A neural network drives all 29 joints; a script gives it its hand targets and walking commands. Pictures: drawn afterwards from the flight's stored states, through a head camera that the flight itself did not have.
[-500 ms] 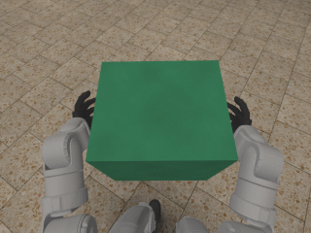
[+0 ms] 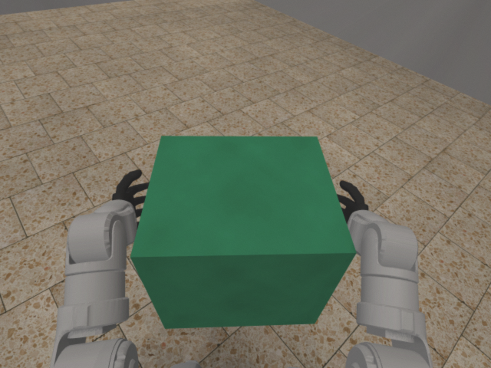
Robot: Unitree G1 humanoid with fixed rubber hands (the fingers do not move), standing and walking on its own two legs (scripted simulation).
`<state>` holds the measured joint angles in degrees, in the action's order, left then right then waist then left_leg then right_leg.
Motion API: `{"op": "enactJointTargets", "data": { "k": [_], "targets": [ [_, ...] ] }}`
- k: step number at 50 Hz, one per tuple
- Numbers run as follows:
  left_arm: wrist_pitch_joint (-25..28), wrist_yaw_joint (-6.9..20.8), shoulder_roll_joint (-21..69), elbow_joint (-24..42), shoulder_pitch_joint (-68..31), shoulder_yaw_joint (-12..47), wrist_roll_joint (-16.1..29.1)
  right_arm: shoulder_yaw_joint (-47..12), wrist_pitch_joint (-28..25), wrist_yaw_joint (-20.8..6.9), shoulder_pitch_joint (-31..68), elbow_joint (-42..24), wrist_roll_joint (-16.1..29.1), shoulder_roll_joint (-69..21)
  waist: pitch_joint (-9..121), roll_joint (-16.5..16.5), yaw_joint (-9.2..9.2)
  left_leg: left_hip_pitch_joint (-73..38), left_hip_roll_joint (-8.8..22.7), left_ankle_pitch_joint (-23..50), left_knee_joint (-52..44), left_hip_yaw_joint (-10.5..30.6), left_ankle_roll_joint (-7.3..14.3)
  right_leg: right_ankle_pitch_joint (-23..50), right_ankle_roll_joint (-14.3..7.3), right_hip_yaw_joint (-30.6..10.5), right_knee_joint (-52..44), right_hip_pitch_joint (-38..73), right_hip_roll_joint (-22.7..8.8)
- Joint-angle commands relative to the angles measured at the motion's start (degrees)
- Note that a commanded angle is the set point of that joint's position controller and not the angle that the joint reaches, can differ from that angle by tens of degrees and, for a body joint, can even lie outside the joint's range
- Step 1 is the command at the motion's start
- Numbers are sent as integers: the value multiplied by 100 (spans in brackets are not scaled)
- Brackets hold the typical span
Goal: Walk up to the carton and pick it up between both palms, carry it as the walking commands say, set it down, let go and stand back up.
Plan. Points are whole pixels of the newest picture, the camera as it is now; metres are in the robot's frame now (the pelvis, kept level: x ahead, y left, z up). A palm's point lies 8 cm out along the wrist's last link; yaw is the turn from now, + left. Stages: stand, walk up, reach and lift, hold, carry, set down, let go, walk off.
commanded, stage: carry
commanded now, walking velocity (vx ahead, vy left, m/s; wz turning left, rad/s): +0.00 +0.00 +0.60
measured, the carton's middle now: (240, 233) +0.33 +0.02 +0.03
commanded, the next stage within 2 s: none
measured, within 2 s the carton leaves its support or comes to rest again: neither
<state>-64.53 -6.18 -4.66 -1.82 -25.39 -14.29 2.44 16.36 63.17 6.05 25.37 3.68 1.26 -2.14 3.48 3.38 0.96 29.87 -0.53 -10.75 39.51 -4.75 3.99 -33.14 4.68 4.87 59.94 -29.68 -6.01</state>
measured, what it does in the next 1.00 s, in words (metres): walks backwards, turning left: right foot, then left foot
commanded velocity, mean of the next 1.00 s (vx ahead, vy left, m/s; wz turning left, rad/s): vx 0.00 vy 0.00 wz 0.60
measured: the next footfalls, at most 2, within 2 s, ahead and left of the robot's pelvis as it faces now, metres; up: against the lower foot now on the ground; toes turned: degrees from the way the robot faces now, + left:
right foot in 0.16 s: +0.01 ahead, -0.08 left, +0.00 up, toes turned +0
left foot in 0.38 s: -0.06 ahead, +0.21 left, +0.00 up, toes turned +24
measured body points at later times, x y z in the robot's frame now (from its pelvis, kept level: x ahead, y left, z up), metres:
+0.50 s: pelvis -0.12 +0.07 +0.00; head -0.11 +0.09 +0.45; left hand +0.14 +0.36 +0.10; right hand +0.26 +0.01 +0.11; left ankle -0.09 +0.19 -0.71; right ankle -0.05 -0.08 -0.68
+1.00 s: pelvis -0.24 +0.08 +0.00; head -0.23 +0.10 +0.45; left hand -0.06 +0.43 +0.09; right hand +0.15 +0.12 +0.11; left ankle -0.27 +0.19 -0.71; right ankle -0.11 -0.03 -0.70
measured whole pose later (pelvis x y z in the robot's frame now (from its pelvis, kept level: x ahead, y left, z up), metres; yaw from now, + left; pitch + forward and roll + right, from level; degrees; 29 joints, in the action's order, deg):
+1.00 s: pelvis -0.24 +0.08 +0.00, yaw +38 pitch +3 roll +1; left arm -60.2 -5.9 2.3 6.4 -23.5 -17.6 2.5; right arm 19.8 62.4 6.5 24.2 -7.9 5.1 -1.9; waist 1.6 2.3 -3.5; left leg 27.6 -0.2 -18.3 43.1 -4.2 1.2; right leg -22.3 4.4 11.1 47.5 -28.7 -14.5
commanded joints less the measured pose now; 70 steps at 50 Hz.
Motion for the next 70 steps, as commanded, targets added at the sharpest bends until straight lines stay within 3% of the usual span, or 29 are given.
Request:
{"op": "enactJointTargets", "data": {
  "k": [1,5,6,7,8,10,13,16,18,20,25,27,32,33,35,37,39,44,45,47,48,50,55,62,63,64,65,66,70],
  "targets": [
    [375,363,5827,1480,-4993,4343,1683,-3456,-355,-245,4886,-2306,858,-4096,2896,-1682,-106,-1338,1253,-1456,-2734,1824,-54,623,-154,29,-257,724,219],
    [528,453,5774,1560,-4751,4169,1827,-3762,-435,-100,5278,-2933,866,-3964,3403,-1247,34,-1026,935,-965,-2696,1417,-745,700,-477,260,-2557,2534,372],
    [600,443,5623,1788,-4444,4060,1802,-3876,-392,-84,4711,-2802,841,-3966,3568,-431,177,-727,510,-813,-1847,820,-1168,470,-678,-122,-4165,3363,-13],
    [612,404,5584,2106,-4687,4097,1871,-3915,-299,-68,4081,-2541,813,-4059,3844,1437,18,-693,101,-1561,778,301,-954,12,-1159,-2129,-4271,3118,-1747],
    [611,367,5349,1820,-4601,3761,1647,-3974,-216,-77,4678,-2442,890,-3904,2993,1993,-41,284,-32,-1860,2132,383,-891,533,-1633,-2575,-4362,2410,-2577],
    [733,317,5163,1626,-4846,3594,1283,-4097,-260,-172,5397,-2153,1189,-4082,2300,1540,-112,188,587,-1900,2725,1431,-764,956,-1556,-1780,-4005,1189,-2326],
    [594,323,5313,1826,-4313,3865,1349,-4123,-269,-215,4393,-2025,1162,-4533,2348,765,-108,124,268,-1377,744,113,-676,2503,-929,65,-3421,2156,-1467],
    [601,302,5038,2058,-4313,3800,1294,-4157,-213,-285,4225,-1947,1258,-4488,2892,887,-135,-639,84,-1137,-292,-290,-689,4902,-763,290,-2536,2573,-1578],
    [530,170,4833,1925,-3890,3666,1052,-4046,-110,-388,3832,-1635,1319,-4316,3064,429,-210,-2275,486,1033,-1417,488,-388,4789,-198,581,-1375,1659,-1138],
    [459,112,4788,1787,-3990,3773,949,-3819,-131,-419,3430,-1095,1152,-4104,2962,-2557,-134,-4216,2077,7436,-450,2957,546,-603,326,490,448,-1226,158],
    [398,361,5355,1509,-3914,4041,1240,-3919,-226,-425,3857,-1958,1126,-4169,2887,-1582,-158,-2814,1585,3313,-935,1804,530,53,65,-39,218,-579,-72],
    [361,371,5356,1711,-4103,4109,1326,-3763,-178,-404,3730,-1751,978,-4243,2920,-1922,-155,-2356,1480,1752,-1239,1896,475,446,7,-129,-104,-248,-22],
    [527,504,5662,2069,-4983,4240,1733,-3972,-356,-220,4684,-2571,935,-4304,3092,-1039,-58,-1489,1329,184,-1487,2132,98,979,-256,-216,-2362,1360,139],
    [535,467,5464,2227,-4871,4280,1751,-3891,-287,-212,4063,-2200,795,-4192,3275,-1227,42,-759,913,-76,-1065,1413,-298,1233,-359,-161,-3184,2403,-66],
    [524,483,5376,2039,-4684,4008,1642,-4003,-213,-150,4269,-2397,791,-4157,2708,1584,-61,893,-203,-1983,2131,133,-806,1005,-1389,-2838,-4363,2656,-2606],
    [664,517,5371,1943,-4925,3923,1513,-4048,-260,-235,4903,-2339,1013,-4237,2347,1206,-133,476,410,-1693,3243,868,-795,483,-1614,-1943,-4280,1239,-2485],
    [551,452,5283,1623,-4417,3810,1304,-3992,-271,-249,4784,-2066,1063,-4343,2227,842,-148,284,320,-1512,2527,342,-768,864,-1248,-797,-4123,1371,-1835],
    [610,339,5212,2100,-3991,3753,1141,-4336,-207,-433,4242,-2097,1460,-4617,3009,1086,-137,-902,187,-1204,-478,-19,-580,4221,-751,251,-2569,2432,-1625],
    [542,278,5173,1973,-3826,3746,1071,-4176,-167,-440,4013,-2003,1385,-4436,2917,630,-220,-1682,183,-547,-1276,241,-440,4103,-508,390,-1963,1870,-1431],
    [422,206,4934,1862,-3457,3733,925,-3976,-122,-478,3326,-1556,1187,-4162,2901,-2451,-155,-3649,2001,5729,-948,3295,321,-430,243,654,99,-895,20],
    [430,200,4902,1840,-3674,3767,920,-3896,-117,-525,3291,-1363,1238,-4084,2889,-2350,-116,-4000,2171,6617,-817,3336,519,-920,184,177,508,-1437,7],
    [452,207,4963,2226,-4431,4132,1120,-3845,-179,-523,3355,-1307,1107,-4181,2804,-2141,-192,-3511,1548,5227,-572,2034,632,-211,116,-95,305,-1041,-197],
    [381,348,5478,2375,-4594,4424,1468,-3748,-228,-484,3599,-1976,1010,-4364,2803,-1897,-197,-2875,1363,2083,-1304,2317,505,424,15,-171,117,-596,72],
    [420,484,5472,2150,-4413,4210,1628,-3970,-271,-250,4131,-2628,876,-4194,3142,-1075,-72,-1876,1122,1020,-1582,2360,129,800,-204,-212,-2514,1444,264],
    [340,485,5436,2035,-3602,4099,1566,-3916,-129,-196,3216,-2323,714,-4140,3268,-1062,76,-959,858,732,-1212,1863,-281,1006,-347,-411,-3447,2650,-68],
    [428,481,5331,2079,-4005,4003,1568,-4086,-154,-170,3610,-2403,732,-4206,3393,805,109,-78,220,-366,59,1071,-659,919,-810,-2147,-4252,3606,-1502],
    [403,496,5344,1804,-3922,3959,1535,-4125,-108,-126,3754,-2404,718,-4153,2924,1815,-69,904,-291,-2067,1833,273,-806,2495,-1445,-2939,-4041,3383,-2786],
    [446,527,5274,1855,-4046,4005,1518,-4082,-109,-159,4056,-2354,851,-4195,2588,1281,-14,1249,-9,-2025,2467,479,-795,3207,-1837,-2340,-3735,3143,-2779],
    [568,486,5338,1857,-3894,3732,1272,-4337,-226,-313,4612,-2600,1306,-4548,2076,1085,-73,711,168,-1559,1249,203,-651,4210,-1106,-497,-3196,2614,-1574]
  ]
}}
